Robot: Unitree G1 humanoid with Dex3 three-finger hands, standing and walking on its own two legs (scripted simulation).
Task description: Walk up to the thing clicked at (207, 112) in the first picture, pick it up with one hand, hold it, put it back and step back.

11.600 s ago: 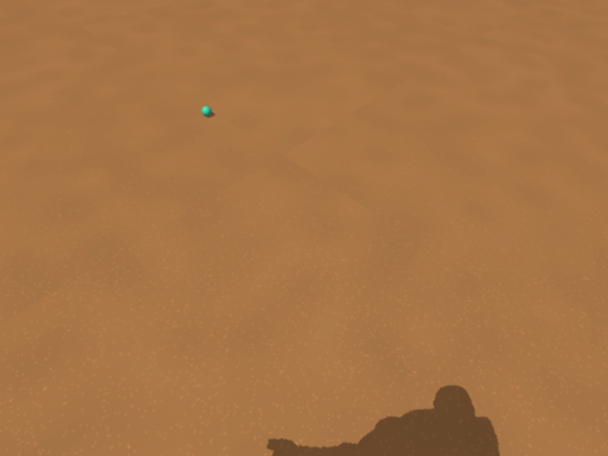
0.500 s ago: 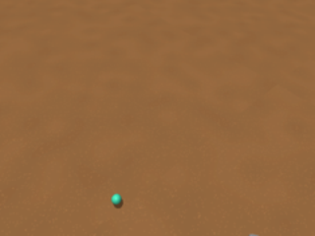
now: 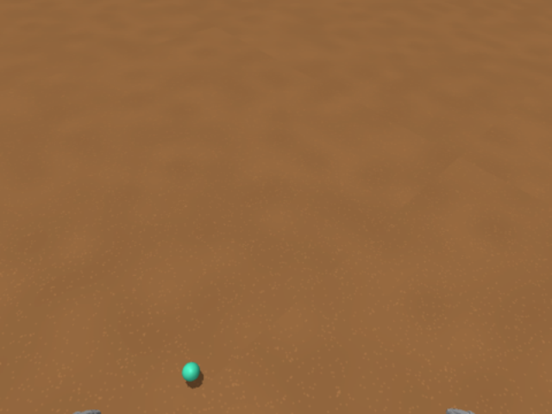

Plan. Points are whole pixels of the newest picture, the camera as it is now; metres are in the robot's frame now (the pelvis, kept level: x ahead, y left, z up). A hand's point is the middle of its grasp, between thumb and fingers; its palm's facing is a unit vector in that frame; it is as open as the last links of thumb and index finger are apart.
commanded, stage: walk up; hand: left
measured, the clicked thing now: (191, 371) +0.39 +0.26 -0.75
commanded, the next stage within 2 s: stand in 0.68 s
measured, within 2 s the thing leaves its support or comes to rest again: neither
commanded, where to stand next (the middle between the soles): +0.02 +0.00 m, yaw +2 degrees
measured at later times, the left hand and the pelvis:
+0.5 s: hand out of the picture +0.07 +0.25 -0.16, palm faces -0.01 -0.94 -0.33, open 7.4 cm; pelvis -0.01 +0.00 +0.00, yaw -1 degrees
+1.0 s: hand out of the picture +0.07 +0.26 -0.15, palm faces -0.03 -0.94 -0.35, open 7.4 cm; pelvis -0.01 +0.01 +0.00, yaw +0 degrees
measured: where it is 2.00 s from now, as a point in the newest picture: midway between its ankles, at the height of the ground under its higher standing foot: outside the picture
